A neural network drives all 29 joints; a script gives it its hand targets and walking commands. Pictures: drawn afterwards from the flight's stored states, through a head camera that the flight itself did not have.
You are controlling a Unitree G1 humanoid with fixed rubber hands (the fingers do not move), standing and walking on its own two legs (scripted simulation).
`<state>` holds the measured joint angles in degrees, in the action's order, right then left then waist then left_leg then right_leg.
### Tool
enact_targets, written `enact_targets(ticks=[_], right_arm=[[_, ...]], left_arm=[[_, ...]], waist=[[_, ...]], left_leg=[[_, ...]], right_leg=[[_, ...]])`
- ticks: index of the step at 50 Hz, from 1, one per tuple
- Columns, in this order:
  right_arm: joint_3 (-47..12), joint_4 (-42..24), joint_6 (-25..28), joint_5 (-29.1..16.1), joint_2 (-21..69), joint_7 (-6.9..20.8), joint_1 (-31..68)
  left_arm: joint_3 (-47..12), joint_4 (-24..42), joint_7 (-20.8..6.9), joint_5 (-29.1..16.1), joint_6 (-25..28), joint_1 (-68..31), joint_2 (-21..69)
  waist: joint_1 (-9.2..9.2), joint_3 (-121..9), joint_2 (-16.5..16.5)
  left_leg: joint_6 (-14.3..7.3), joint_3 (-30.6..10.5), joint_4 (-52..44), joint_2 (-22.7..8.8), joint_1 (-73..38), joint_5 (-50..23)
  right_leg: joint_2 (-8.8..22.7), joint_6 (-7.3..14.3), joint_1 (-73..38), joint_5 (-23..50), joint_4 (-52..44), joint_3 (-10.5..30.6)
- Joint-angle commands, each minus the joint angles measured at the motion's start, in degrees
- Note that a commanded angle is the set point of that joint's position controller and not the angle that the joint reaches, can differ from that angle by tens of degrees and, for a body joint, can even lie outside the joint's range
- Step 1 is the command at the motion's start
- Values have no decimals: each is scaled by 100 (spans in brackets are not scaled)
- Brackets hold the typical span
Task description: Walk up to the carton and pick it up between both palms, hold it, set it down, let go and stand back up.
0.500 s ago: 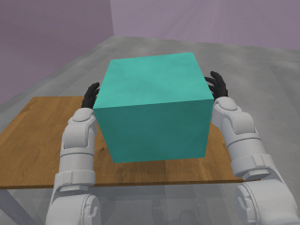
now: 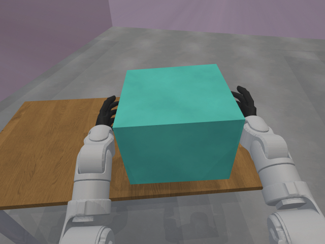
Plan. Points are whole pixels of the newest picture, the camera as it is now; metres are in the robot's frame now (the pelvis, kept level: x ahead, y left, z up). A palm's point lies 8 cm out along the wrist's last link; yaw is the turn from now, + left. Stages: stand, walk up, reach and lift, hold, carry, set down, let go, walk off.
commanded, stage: hold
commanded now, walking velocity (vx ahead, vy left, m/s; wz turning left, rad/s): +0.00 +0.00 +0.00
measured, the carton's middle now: (175, 121) +0.40 -0.01 +0.14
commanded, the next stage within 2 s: none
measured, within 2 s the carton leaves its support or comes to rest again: neither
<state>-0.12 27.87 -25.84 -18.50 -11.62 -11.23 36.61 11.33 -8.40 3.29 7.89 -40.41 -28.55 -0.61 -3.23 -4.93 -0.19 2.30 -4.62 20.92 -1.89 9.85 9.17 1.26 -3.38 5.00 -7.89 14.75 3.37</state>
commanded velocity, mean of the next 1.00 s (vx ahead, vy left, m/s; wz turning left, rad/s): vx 0.00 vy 0.00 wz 0.00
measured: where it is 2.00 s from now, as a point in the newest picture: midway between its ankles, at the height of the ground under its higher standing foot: outside the picture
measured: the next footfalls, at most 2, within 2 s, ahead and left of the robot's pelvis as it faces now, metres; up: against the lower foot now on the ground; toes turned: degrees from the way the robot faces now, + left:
none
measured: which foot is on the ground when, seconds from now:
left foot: down 0.00-1.00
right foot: down 0.00-1.00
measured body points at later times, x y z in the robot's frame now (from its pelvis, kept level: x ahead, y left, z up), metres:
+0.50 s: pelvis +0.00 +0.00 +0.00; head -0.06 +0.04 +0.45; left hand +0.38 +0.19 +0.18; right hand +0.39 -0.15 +0.21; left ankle +0.03 +0.14 -0.75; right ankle +0.00 -0.16 -0.75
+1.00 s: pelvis +0.00 -0.01 +0.00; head -0.07 -0.01 +0.45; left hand +0.36 +0.17 +0.19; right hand +0.38 -0.17 +0.21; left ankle +0.03 +0.14 -0.75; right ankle +0.00 -0.16 -0.75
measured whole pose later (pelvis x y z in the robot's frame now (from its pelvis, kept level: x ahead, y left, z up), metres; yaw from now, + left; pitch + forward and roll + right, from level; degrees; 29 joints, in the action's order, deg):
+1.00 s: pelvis +0.00 -0.01 +0.00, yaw +1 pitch -3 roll -1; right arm 0.5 29.9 -28.7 -14.5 -8.4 -13.7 41.4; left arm 15.4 -14.1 -0.4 7.1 -38.2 -32.1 -3.3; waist -1.7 -6.7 -0.1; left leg 2.5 -5.8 18.9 -2.3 8.1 8.1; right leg 0.5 -2.2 4.3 -8.5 15.8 2.4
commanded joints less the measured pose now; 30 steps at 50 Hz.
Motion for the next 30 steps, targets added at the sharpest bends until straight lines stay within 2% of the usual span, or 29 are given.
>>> enact_targets(ticks=[1, 5, 8, 12, 19, 25, 28, 30], right_arm=[[-2757, -2851, 358, -758, 4560, 729, 5245], [-2586, -2417, 207, -542, 4785, 568, 5178], [-2267, -1878, 108, -317, 4843, 476, 5153], [-1866, -1374, 108, -150, 4768, 472, 5117], [-1540, -1119, 264, -241, 4227, 588, 4904], [-1641, -1413, 430, -485, 3741, 806, 4724], [-1852, -1798, 494, -623, 3725, 901, 4805], [-2107, -2138, 510, -717, 3845, 914, 4919]], left_arm=[[-2750, 1378, -801, -1020, 805, -4879, 3331], [-2447, 978, -999, -963, 811, -5113, 3052], [-2176, 543, -1191, -838, 790, -5335, 2899], [-2244, 373, -1341, -813, 773, -5570, 3094], [-2496, 639, -1302, -795, 725, -5486, 3512], [-2872, 1311, -1035, -859, 663, -5191, 3844], [-3023, 1582, -864, -944, 685, -5131, 3865], [-3037, 1647, -778, -985, 700, -5038, 3806]], waist=[[392, -2955, 460], [278, -2582, 741], [134, -2126, 742], [-119, -1842, 284], [-389, -2129, -657], [-393, -2609, -1128], [-260, -2833, -1031], [-93, -2887, -786]], left_leg=[[-84, 434, -12, 601, -1176, -1639], [-260, 510, -174, 672, -905, -876], [-337, 541, -302, 685, -754, -372], [-241, 523, -409, 637, -768, -289], [175, 448, -249, 554, -1192, -1323], [517, 258, 42, 381, -1946, -2558], [532, 205, 149, 353, -2080, -2851], [461, 245, 161, 409, -1912, -2762]], right_leg=[[-599, -36, -708, 1419, 16, -375], [-436, -170, -708, 1258, -55, -235], [-335, -188, -547, 705, -175, -187], [-379, -72, -410, 270, -213, -325], [-539, 178, -436, 687, -148, -541], [-744, 356, -175, 845, -118, -703], [-788, 358, -55, 897, -86, -709], [-781, 316, -203, 1084, -51, -664]])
